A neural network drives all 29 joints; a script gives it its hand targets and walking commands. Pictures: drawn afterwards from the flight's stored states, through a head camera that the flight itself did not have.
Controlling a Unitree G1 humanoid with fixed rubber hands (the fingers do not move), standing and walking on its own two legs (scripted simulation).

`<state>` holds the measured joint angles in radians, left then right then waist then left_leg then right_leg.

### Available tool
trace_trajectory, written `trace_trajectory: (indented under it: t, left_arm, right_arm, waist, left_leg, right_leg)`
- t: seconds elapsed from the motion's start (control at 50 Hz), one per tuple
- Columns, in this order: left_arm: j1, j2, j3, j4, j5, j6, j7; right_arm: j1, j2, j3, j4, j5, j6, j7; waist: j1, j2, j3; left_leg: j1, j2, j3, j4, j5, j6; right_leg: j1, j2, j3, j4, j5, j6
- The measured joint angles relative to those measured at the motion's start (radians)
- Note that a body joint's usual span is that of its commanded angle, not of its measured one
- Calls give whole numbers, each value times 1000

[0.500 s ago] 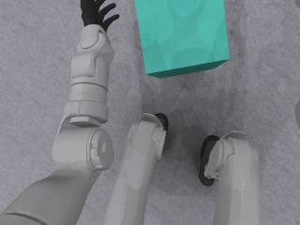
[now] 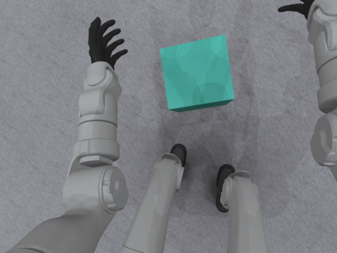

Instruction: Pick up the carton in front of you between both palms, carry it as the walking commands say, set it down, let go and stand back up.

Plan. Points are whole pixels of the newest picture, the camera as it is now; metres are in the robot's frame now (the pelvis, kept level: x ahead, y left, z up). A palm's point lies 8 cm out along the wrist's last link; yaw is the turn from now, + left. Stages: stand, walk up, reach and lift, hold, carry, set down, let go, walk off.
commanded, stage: let go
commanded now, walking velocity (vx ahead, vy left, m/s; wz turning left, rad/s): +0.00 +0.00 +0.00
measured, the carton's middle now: (197, 80) +0.52 +0.08 -0.48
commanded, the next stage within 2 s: stand in 1.52 s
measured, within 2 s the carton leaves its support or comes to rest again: neither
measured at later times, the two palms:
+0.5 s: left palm (54, 109) +0.35 +0.26 +0.02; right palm out of the picture +0.43 -0.16 +0.01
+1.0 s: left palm (9, 182) +0.27 +0.24 +0.10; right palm out of the picture +0.31 -0.21 +0.08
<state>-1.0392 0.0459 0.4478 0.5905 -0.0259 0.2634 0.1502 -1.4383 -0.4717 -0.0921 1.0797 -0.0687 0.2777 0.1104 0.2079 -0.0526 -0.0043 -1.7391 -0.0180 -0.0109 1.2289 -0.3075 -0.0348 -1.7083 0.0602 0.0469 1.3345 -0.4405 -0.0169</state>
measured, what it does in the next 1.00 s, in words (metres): rises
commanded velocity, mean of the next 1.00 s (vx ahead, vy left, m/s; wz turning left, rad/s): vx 0.00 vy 0.00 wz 0.00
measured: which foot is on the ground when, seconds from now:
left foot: down 0.00-1.00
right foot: down 0.00-1.00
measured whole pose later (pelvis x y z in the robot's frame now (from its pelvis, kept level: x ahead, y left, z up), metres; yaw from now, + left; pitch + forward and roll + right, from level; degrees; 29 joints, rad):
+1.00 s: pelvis +0.11 +0.01 +0.16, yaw +0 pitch +5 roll +1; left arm 0.22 0.21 0.01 0.40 -0.03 0.05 -0.07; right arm 0.10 -0.19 -0.08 0.52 -0.04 0.03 0.00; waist 0.05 0.01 0.03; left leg -0.33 -0.04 -0.05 0.48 -0.24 0.00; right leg -0.26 0.02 0.04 0.49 -0.33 -0.01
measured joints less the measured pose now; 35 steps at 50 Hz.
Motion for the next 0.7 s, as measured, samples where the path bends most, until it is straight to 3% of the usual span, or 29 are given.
trace_trajectory:
  t: [0.16,0.3,0.42,0.54,0.7]
  left_arm:
    - [112,-17,-5,-26,70,-38,-58]
    - [379,10,-103,-60,114,-92,-166]
    - [580,77,-209,-65,92,-128,-240]
    - [774,123,-311,-89,44,-169,-266]
    - [1045,141,-411,-178,-7,-212,-243]
  right_arm:
    - [121,74,-91,-51,-69,-37,-21]
    - [461,229,-160,-252,-96,-75,-132]
    - [744,314,-154,-395,-78,-108,-206]
    - [960,330,-119,-447,-53,-158,-205]
    - [1204,308,-71,-468,-17,-231,-172]
  waist:
    - [-21,11,-20]
    - [-57,29,-71]
    - [-69,56,-55]
    - [-75,75,-28]
    - [-77,86,-5]
  left_leg:
    - [141,7,-7,-165,49,7]
    - [310,17,-3,-297,72,22]
    - [519,17,8,-392,79,39]
    - [733,2,11,-468,72,51]
    - [993,-18,-4,-558,55,57]
  right_leg:
    - [145,5,3,-181,61,6]
    - [323,11,17,-342,103,18]
    - [538,6,33,-456,122,30]
    - [760,-12,37,-544,118,37]
    - [1032,-36,25,-649,101,37]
